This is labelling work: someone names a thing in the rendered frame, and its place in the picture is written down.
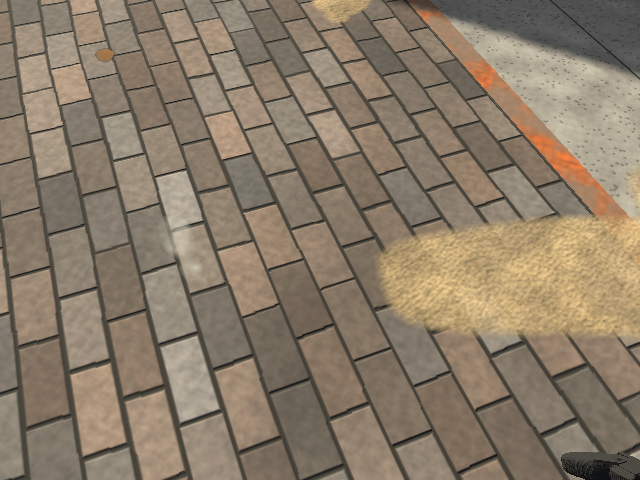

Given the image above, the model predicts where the robot right hand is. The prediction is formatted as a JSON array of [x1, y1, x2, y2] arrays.
[[561, 452, 640, 480]]

